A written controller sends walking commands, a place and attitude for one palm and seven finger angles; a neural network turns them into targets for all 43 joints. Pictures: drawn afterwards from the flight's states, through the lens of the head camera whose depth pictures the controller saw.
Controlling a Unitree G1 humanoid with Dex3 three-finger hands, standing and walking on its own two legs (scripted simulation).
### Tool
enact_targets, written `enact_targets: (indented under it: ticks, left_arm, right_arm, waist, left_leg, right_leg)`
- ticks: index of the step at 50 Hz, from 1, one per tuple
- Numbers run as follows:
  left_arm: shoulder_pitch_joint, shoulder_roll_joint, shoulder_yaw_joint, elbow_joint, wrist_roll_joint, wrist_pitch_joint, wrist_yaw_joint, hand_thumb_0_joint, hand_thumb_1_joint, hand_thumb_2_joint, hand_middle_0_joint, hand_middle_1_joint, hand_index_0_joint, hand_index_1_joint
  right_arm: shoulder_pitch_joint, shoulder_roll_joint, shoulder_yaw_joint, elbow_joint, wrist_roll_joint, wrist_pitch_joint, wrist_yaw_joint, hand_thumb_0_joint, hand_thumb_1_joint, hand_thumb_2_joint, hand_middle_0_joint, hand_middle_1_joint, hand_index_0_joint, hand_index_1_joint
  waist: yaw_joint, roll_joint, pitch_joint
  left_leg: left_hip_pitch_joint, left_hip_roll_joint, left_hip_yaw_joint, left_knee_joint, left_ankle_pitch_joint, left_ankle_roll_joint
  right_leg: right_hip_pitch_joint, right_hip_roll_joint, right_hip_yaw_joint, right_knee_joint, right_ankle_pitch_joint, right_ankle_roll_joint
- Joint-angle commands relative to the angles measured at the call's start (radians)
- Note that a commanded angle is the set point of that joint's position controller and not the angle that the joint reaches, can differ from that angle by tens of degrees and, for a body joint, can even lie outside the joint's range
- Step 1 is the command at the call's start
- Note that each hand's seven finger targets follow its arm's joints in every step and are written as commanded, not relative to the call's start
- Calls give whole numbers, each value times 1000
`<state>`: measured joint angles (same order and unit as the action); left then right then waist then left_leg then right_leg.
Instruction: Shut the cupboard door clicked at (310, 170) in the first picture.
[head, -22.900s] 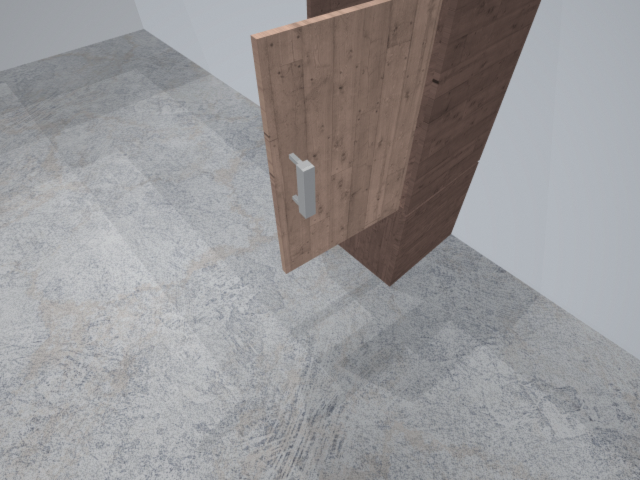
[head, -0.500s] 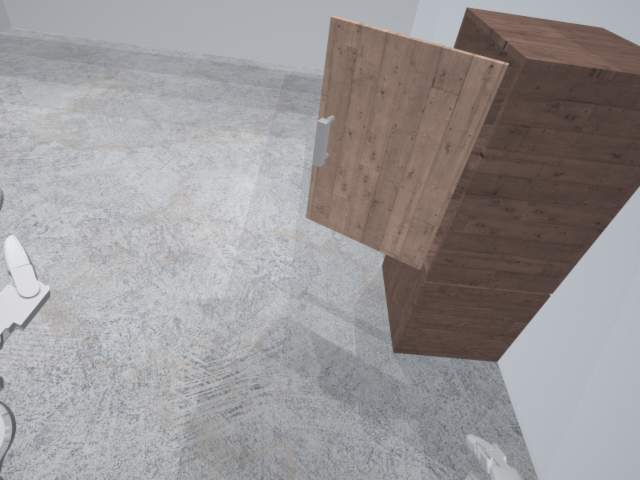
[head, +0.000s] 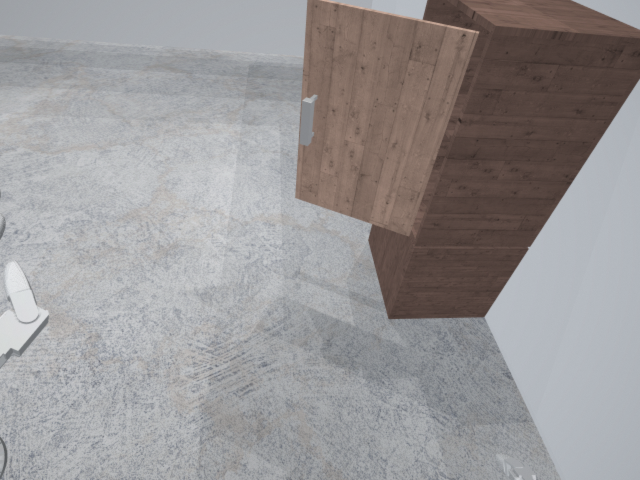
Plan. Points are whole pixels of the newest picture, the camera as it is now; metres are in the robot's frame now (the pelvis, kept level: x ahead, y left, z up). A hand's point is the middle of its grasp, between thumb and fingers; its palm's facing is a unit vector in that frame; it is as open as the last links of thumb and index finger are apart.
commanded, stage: stop stepping back and stand still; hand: left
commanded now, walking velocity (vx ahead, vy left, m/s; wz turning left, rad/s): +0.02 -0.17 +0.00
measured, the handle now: (310, 119) +1.03 +0.05 -0.02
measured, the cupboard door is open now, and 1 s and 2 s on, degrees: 62 62 62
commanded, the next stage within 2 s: let the arm hang, fingers relaxed in 0.12 s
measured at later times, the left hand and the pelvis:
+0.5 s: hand out of the picture +0.10 +0.17 -0.15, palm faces +0.08 -0.99 -0.13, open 7.1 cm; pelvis +0.01 +0.00 +0.01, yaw +3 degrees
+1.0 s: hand out of the picture +0.00 +0.19 -0.15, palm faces +0.05 -0.98 -0.21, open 7.4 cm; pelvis +0.01 +0.01 +0.03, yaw +1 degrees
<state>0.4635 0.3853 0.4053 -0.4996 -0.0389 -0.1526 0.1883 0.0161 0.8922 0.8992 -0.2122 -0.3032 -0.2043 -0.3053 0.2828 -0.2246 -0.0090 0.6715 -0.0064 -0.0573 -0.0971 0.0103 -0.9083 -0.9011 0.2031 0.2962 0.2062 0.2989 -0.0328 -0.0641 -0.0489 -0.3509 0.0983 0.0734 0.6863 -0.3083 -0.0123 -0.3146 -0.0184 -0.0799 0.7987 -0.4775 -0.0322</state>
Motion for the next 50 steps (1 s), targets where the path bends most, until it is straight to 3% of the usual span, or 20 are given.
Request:
enact_targets:
  ticks: [1, 3, 5, 7, 8, 9, 10, 11, 12, 13, 14, 15, 16, 18, 21, 23, 27, 31, 38, 50]
  left_arm:
    - [-79, 302, 201, -320, 13, -122, -9, 0, 900, 900, -200, -300, -200, -300]
    - [36, 252, 194, -290, 7, -114, -9, 0, 900, 900, -200, -300, -200, -300]
    - [110, 223, 182, -242, -1, -90, -7, 0, 900, 900, -200, -300, -200, -300]
    - [103, 201, 154, -204, 0, -70, -4, 0, 900, 900, -200, -300, -200, -300]
    - [87, 209, 159, -173, 3, -62, 1, 0, 900, 900, -200, -300, -200, -300]
    - [67, 230, 170, -146, 4, -55, 7, 0, 900, 900, -200, -300, -200, -300]
    - [66, 253, 182, -129, 0, -53, 17, 0, 900, 900, -200, -300, -200, -300]
    - [-11, -22, -273, 537, 85, 97, -139, 0, 900, 900, -200, -300, -200, -300]
    - [-25, -57, -287, 562, 76, 153, -166, 0, 900, 900, -200, -300, -200, -300]
    - [-68, -65, -300, 591, 61, 165, -174, 0, 900, 900, -200, -300, -200, -300]
    - [-97, -64, -321, 628, 54, 172, -181, 0, 900, 900, -200, -300, -200, -300]
    - [-121, -69, -345, 677, 56, 179, -185, 0, 900, 900, -200, -300, -200, -300]
    - [-116, -68, -352, 724, 58, 182, -186, 0, 900, 900, -200, -300, -200, -300]
    - [-165, -49, -349, 847, 56, 185, -182, 0, 900, 900, -200, -300, -200, -300]
    - [-179, -26, -351, 1072, 56, 172, -178, 0, 900, 900, -200, -300, -200, -300]
    - [-195, -28, -360, 1204, 55, 157, -178, 0, 900, 900, -200, -300, -200, -300]
    - [-181, -86, -352, 1333, 57, 147, -171, 0, 900, 900, -200, -300, -200, -300]
    - [-192, -75, -367, 1434, 54, 142, -172, 0, 900, 900, -200, -300, -200, -300]
    - [-177, -83, -380, 1549, 49, 144, -168, 0, 900, 900, -200, -300, -200, -300]
    - [-111, -125, -381, 1619, 49, 146, -154, 0, 900, 900, -200, -300, -200, -300]
  right_arm:
    - [-163, -97, -29, -177, -22, -85, 10, 0, -900, -900, 200, 300, 200, 300]
    - [-147, -95, -31, -173, -14, -79, 28, 0, -900, -900, 200, 300, 200, 300]
    - [-122, -97, -28, -183, -5, -71, 35, 0, -900, -900, 200, 300, 200, 300]
    - [-110, -98, -28, -195, -1, -56, 35, 0, -900, -900, 200, 300, 200, 300]
    - [-102, -94, -29, -191, -1, -49, 33, 0, -900, -900, 200, 300, 200, 300]
    - [-95, -80, -30, -190, 0, -43, 32, 0, -900, -900, 200, 300, 200, 300]
    - [-93, -83, -23, -193, -2, -53, 30, 0, -900, -900, 200, 300, 200, 300]
    - [-168, -115, -25, -69, 12, -65, 117, 0, -900, -900, 200, 300, 200, 300]
    - [-73, -96, -39, -52, 5, -22, 105, 0, -900, -900, 200, 300, 200, 300]
    - [-23, -108, -27, -48, 2, 15, 100, 0, -900, -900, 200, 300, 200, 300]
    - [-23, -121, -23, -55, -2, 30, 100, 0, -900, -900, 200, 300, 200, 300]
    - [-35, -148, -30, -54, -9, 31, 99, 0, -900, -900, 200, 300, 200, 300]
    - [-63, -177, -28, -54, -16, 35, 94, 0, -900, -900, 200, 300, 200, 300]
    - [-97, -175, -17, -32, -23, 44, 89, 0, -900, -900, 200, 300, 200, 300]
    - [-110, -145, -6, 49, -28, 60, 89, 0, -900, -900, 200, 300, 200, 300]
    - [-88, -101, -1, 114, -25, 66, 89, 0, -900, -900, 200, 300, 200, 300]
    - [-74, -66, -12, 193, -27, 63, 82, 0, -900, -900, 200, 300, 200, 300]
    - [-41, -71, -15, 262, -18, 62, 77, 0, -900, -900, 200, 300, 200, 300]
    - [10, -58, -11, 359, -13, 65, 74, 0, -900, -900, 200, 300, 200, 300]
    - [85, -2, -7, 443, -10, 65, 70, 0, -900, -900, 200, 300, 200, 300]
  waist:
    - [9, 351, 97]
    - [29, 329, 48]
    - [31, 343, 15]
    - [21, 264, -1]
    - [18, 160, -2]
    - [15, -24, 8]
    - [16, -79, -4]
    - [-18, 1, 35]
    - [-26, -60, -33]
    - [-22, -133, -9]
    - [-14, -149, -11]
    - [-4, -130, -34]
    - [21, -112, -45]
    - [27, -46, -22]
    - [37, 23, 1]
    - [16, 74, -17]
    - [21, 243, -28]
    - [19, 146, 0]
    - [19, 55, 88]
    - [27, 49, 135]
  left_leg:
    - [-4, 320, -529, -548, -369, 194]
    - [-68, 240, -256, -472, -264, 133]
    - [-122, 177, -114, -424, -284, 80]
    - [-172, 125, -60, -310, -295, 52]
    - [-202, 76, -24, -169, -261, 36]
    - [-249, 4, 7, 39, -190, 15]
    - [-241, -51, -5, 174, -113, 0]
    - [-259, 41, -39, 215, -232, -12]
    - [-114, 9, -68, 154, -208, -22]
    - [-64, -17, -29, 72, -49, -15]
    - [5, -18, -41, 4, 186, 1]
    - [59, 25, -97, -35, 398, 20]
    - [48, 71, -134, -56, 435, 49]
    - [-2, 82, -175, -132, 415, 75]
    - [10, 27, -112, -175, 324, 40]
    - [94, -7, -63, -177, 231, 19]
    - [124, 21, -78, -258, 200, 25]
    - [144, 30, -73, -289, 224, 18]
    - [156, 28, -65, -348, 147, 19]
    - [144, 14, -46, -367, 102, 24]
  right_leg:
    - [-226, -25, 109, 277, 28, 23]
    - [-38, -11, 39, 73, 65, 25]
    - [136, 45, -59, -113, 96, 26]
    - [251, 56, -61, -267, 89, 20]
    - [266, 2, 28, -348, 64, -10]
    - [227, -139, 277, -457, 32, -84]
    - [197, -275, 447, -514, 224, -149]
    - [77, -410, 204, -342, 758, -123]
    - [27, -291, 190, -263, 778, -124]
    - [12, -228, 89, -209, 749, -89]
    - [-20, -185, 43, -168, 708, -46]
    - [-37, -140, 6, -113, 622, -11]
    - [-21, -112, 1, -119, 497, 15]
    - [49, -84, 10, -160, 377, 36]
    - [103, -105, 70, -267, 378, 15]
    - [72, -135, 99, -343, 335, -3]
    - [126, -105, 67, -401, 327, 7]
    - [151, -111, 55, -444, 361, 4]
    - [120, -110, 56, -501, 264, 8]
    - [95, -103, 60, -500, 218, 10]
